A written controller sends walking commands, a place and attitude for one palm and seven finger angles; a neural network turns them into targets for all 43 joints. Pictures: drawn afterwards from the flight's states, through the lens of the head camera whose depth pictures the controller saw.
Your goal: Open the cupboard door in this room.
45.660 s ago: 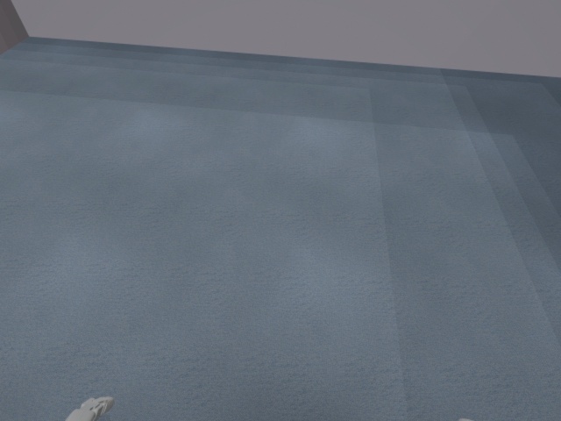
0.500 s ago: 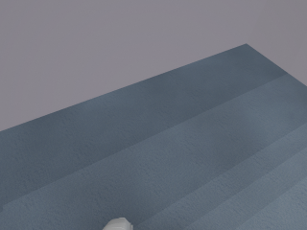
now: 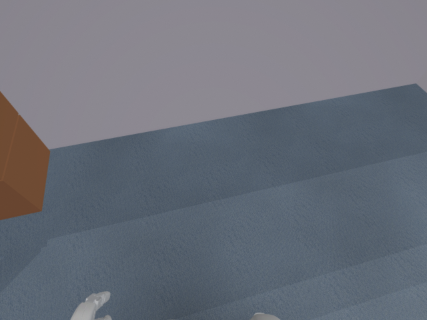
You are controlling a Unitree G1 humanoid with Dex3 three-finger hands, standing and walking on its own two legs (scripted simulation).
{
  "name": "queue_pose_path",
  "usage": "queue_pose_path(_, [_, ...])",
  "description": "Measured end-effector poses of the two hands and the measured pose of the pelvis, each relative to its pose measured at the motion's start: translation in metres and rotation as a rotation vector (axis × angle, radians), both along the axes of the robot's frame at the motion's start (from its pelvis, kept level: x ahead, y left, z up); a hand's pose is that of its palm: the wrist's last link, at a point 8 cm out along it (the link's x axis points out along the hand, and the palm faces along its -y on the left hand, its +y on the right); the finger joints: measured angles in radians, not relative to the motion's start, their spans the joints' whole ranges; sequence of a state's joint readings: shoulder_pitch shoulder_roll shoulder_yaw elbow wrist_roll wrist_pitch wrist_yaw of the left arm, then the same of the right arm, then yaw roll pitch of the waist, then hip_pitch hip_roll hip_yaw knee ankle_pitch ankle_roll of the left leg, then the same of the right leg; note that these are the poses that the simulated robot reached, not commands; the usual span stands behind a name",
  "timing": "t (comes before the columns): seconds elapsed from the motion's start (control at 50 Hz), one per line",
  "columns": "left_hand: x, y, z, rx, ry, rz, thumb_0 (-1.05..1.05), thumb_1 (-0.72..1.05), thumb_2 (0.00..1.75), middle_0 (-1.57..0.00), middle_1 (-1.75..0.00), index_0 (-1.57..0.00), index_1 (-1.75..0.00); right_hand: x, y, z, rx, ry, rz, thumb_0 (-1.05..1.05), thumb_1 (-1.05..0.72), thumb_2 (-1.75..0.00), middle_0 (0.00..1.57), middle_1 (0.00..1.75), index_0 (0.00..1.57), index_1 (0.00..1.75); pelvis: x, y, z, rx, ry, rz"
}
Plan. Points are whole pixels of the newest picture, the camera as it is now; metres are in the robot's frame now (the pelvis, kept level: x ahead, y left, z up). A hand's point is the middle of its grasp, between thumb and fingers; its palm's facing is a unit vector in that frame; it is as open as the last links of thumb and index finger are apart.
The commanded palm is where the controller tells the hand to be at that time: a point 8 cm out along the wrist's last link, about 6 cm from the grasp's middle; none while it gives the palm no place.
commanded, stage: turn to face it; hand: left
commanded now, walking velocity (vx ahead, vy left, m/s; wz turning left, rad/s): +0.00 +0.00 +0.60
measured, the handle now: out of the picture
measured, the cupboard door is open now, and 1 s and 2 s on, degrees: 45 45 45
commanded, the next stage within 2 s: take the last steps up to it in 1.58 s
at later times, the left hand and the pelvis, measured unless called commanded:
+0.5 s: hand out of the picture -0.04 +0.19 -0.17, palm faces +0.37 -0.89 -0.25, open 7.3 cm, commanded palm none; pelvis +0.00 -0.02 -0.01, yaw +20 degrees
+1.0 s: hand out of the picture +0.02 +0.22 -0.15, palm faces +0.55 -0.79 -0.28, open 7.4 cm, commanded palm none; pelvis +0.02 -0.03 -0.01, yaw +35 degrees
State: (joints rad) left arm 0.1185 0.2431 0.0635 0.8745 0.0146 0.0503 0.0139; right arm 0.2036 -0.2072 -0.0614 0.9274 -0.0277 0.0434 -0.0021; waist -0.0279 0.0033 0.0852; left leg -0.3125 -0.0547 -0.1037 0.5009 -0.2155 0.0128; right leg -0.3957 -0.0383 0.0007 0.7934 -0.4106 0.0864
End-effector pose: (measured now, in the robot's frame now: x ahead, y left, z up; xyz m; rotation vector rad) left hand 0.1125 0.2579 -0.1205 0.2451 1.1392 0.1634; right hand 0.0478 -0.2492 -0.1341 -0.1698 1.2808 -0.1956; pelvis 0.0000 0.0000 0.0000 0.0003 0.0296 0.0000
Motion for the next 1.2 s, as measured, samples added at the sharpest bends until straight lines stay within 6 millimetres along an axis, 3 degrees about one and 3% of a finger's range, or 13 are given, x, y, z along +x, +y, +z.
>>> queue_pose_path(0.1, [-0.014,-0.025,0.005,0.026,-0.036,0.037,0.0,0.9,0.9,-0.2,-0.3,-0.2,-0.3,0.004,-0.025,-0.02,0.027,0.036,0.026,0.01,-0.9,-0.89,0.2,0.3,0.2,0.3,-0.003,-0.023,-0.007,0.014,-0.008,0.065])
queue_pose_path(0.2, [-0.05,-0.043,0.012,0.013,0.014,0.119,0.0,0.9,0.9,-0.21,-0.3,-0.2,-0.3,0.025,-0.04,-0.011,0.032,0.044,0.089,0.01,-0.91,-0.89,0.2,0.3,0.2,0.3,-0.001,-0.034,0.004,0.041,-0.024,0.14])
queue_pose_path(0.3, [-0.085,-0.053,0.009,-0.013,0.046,0.217,0.0,0.91,0.9,-0.21,-0.3,-0.2,-0.3,0.055,-0.04,-0.003,0.022,0.036,0.175,0.01,-0.91,-0.89,0.2,0.3,0.2,0.3,0.002,-0.039,0.007,0.056,-0.029,0.216])
queue_pose_path(0.4, [-0.128,-0.045,-0.001,-0.027,0.086,0.323,0.0,0.91,0.9,-0.21,-0.3,-0.21,-0.3,0.1,-0.019,0.002,0.005,-0.005,0.292,0.01,-0.91,-0.89,0.2,0.3,0.19,0.3,0.002,-0.034,0.004,0.049,-0.032,0.287])
queue_pose_path(0.52, [-0.186,-0.023,-0.028,-0.059,0.158,0.448,0.0,0.91,0.9,-0.21,-0.3,-0.2,-0.3,0.157,0.036,0.01,-0.015,-0.136,0.444,0.01,-0.91,-0.9,0.2,0.3,0.19,0.3,-0.001,-0.011,-0.011,0.025,-0.029,0.364])
queue_pose_path(0.58, [-0.205,-0.008,-0.04,-0.065,0.196,0.497,0.0,0.91,0.9,-0.21,-0.3,-0.2,-0.3,0.171,0.059,0.013,-0.024,-0.196,0.5,0.01,-0.91,-0.89,0.2,0.3,0.2,0.3,-0.004,-0.002,-0.018,0.024,-0.028,0.396])
queue_pose_path(0.64, [-0.204,0.003,-0.035,-0.061,0.183,0.528,0.0,0.91,0.9,-0.2,-0.3,-0.2,-0.3,0.169,0.072,0.02,-0.034,-0.191,0.535,0.01,-0.91,-0.89,0.2,0.3,0.2,0.3,-0.005,0.003,-0.011,0.008,-0.026,0.423])
queue_pose_path(0.78, [-0.174,0.018,-0.013,-0.041,0.059,0.543,0.0,0.91,0.9,-0.2,-0.3,-0.2,-0.3,0.151,0.079,0.02,-0.023,-0.108,0.572,0.01,-0.9,-0.89,0.2,0.3,0.2,0.3,-0.003,0.005,0.003,-0.015,-0.015,0.491])
queue_pose_path(0.9, [-0.144,0.012,-0.002,-0.016,-0.011,0.553,0.0,0.91,0.9,-0.2,-0.3,-0.2,-0.3,0.138,0.061,0.007,-0.008,-0.017,0.575,0.01,-0.9,-0.89,0.21,0.3,0.2,0.3,0.006,-0.008,0.003,-0.015,-0.006,0.554])
queue_pose_path(0.98, [-0.13,-0.001,0.001,0.015,-0.059,0.572,0.0,0.91,0.9,-0.2,-0.3,-0.2,-0.3,0.141,0.042,-0.01,0.003,0.034,0.579,0.01,-0.9,-0.89,0.21,0.3,0.2,0.3,0.017,-0.024,-0.005,0.003,0.005,0.605])
queue_pose_path(1.08, [-0.143,-0.03,0.008,0.026,-0.042,0.625,0.0,0.9,0.9,-0.2,-0.3,-0.2,-0.3,0.161,0.031,-0.016,0.004,0.063,0.616,0.01,-0.9,-0.89,0.2,0.3,0.2,0.3,0.024,-0.033,-0.003,0.022,-0.012,0.675])
queue_pose_path(1.2, [-0.176,-0.062,0.006,-0.024,0.015,0.738,0.0,0.9,0.9,-0.21,-0.3,-0.2,-0.3,0.191,0.046,-0.004,-0.003,0.055,0.706,0.01,-0.91,-0.89,0.2,0.3,0.2,0.3,0.03,-0.035,0.005,0.046,-0.013,0.767])
